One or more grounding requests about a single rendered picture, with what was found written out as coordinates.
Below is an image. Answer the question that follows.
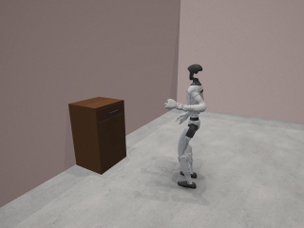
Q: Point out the robot left shin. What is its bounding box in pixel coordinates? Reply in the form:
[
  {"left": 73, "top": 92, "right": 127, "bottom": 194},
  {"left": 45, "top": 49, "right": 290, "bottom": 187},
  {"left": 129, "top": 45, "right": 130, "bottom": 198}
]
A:
[{"left": 178, "top": 155, "right": 192, "bottom": 184}]

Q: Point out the robot left hand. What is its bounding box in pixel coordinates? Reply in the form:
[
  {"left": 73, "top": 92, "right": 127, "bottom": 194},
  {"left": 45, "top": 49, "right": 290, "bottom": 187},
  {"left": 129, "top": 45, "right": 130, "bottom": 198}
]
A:
[{"left": 165, "top": 99, "right": 178, "bottom": 110}]

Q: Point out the handle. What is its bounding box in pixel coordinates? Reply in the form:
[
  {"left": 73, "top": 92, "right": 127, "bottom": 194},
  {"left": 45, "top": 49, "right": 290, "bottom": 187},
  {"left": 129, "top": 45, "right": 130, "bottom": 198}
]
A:
[{"left": 108, "top": 110, "right": 120, "bottom": 115}]

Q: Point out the robot shin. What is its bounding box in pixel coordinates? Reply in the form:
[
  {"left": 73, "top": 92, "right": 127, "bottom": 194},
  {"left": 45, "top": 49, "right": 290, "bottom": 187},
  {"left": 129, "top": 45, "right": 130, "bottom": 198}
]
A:
[
  {"left": 178, "top": 155, "right": 192, "bottom": 184},
  {"left": 187, "top": 151, "right": 194, "bottom": 174}
]

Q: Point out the robot right hand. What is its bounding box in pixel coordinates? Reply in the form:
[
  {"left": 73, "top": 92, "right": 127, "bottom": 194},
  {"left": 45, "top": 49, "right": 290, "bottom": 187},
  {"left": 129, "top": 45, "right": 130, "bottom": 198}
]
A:
[{"left": 175, "top": 113, "right": 188, "bottom": 124}]

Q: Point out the robot left upper arm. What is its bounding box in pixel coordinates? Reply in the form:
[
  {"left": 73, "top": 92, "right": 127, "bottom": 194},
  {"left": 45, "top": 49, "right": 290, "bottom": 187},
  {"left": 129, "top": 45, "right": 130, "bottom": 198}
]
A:
[{"left": 187, "top": 85, "right": 207, "bottom": 112}]

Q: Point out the drawer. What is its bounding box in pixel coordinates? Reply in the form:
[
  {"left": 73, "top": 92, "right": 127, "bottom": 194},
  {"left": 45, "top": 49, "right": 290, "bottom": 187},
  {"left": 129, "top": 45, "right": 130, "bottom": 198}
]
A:
[{"left": 97, "top": 103, "right": 124, "bottom": 123}]

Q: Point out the robot left forearm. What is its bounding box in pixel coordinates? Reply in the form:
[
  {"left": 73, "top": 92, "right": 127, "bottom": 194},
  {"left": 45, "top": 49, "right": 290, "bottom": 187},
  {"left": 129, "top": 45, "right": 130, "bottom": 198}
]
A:
[{"left": 176, "top": 103, "right": 206, "bottom": 113}]

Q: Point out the robot right shin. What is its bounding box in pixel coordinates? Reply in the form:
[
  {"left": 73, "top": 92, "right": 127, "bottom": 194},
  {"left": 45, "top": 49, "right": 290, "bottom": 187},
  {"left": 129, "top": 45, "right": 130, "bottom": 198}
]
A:
[{"left": 187, "top": 151, "right": 194, "bottom": 174}]

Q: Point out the cabinet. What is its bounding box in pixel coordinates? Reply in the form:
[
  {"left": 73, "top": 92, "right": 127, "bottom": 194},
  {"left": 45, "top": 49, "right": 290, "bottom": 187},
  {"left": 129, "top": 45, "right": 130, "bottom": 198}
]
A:
[{"left": 68, "top": 97, "right": 126, "bottom": 175}]

